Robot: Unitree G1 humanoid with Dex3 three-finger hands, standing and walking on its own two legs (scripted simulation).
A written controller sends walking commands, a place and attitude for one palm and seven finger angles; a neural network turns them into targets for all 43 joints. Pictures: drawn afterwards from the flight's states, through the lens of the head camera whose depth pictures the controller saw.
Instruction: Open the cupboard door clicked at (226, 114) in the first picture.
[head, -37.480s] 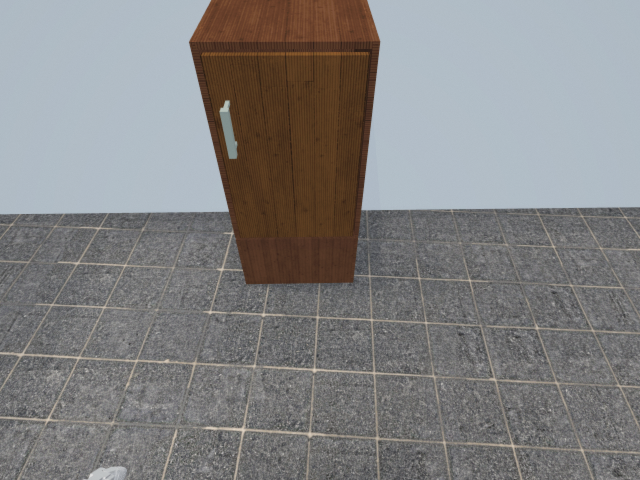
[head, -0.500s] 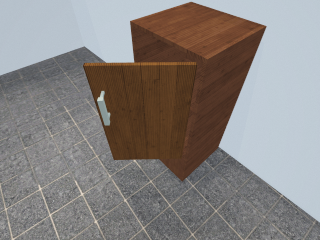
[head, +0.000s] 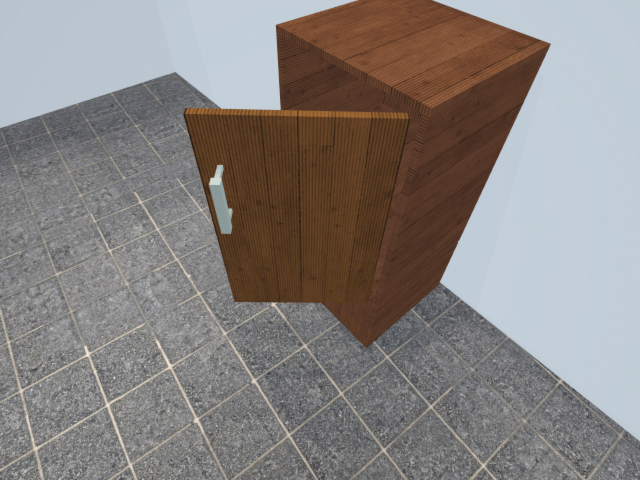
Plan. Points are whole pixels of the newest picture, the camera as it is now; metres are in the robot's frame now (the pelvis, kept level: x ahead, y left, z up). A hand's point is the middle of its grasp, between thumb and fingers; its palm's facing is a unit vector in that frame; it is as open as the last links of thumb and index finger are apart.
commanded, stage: look again from close up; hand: left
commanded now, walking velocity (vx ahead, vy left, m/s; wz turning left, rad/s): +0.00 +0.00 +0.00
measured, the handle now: (223, 200) +0.60 +0.22 -0.05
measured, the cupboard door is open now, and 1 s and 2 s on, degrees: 49 49 49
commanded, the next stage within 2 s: raise the hand with hooked fingers in 0.46 s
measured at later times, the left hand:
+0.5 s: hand out of the picture +0.06 +0.18 -0.17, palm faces -0.01 -0.98 -0.22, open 7.4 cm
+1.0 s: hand (182, 460) +0.16 +0.19 -0.08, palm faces +0.12 -0.99 -0.01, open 8.7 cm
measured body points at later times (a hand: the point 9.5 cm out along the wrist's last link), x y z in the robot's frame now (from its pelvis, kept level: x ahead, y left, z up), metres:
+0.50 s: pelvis +0.02 +0.00 +0.00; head +0.03 +0.00 +0.45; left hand +0.06 +0.24 -0.15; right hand +0.08 -0.24 -0.15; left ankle +0.02 +0.09 -0.74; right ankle +0.00 -0.13 -0.74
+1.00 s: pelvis -0.02 -0.04 -0.11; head +0.04 -0.03 +0.34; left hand +0.15 +0.24 -0.08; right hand +0.23 -0.28 -0.15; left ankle +0.02 +0.09 -0.74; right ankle +0.00 -0.13 -0.74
